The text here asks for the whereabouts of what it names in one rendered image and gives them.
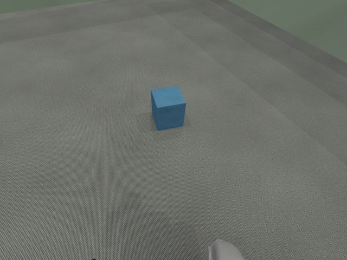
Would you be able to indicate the carton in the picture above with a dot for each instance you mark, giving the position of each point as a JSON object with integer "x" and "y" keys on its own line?
{"x": 168, "y": 107}

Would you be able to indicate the robot right thigh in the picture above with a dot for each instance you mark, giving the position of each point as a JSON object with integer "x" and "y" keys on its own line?
{"x": 221, "y": 250}

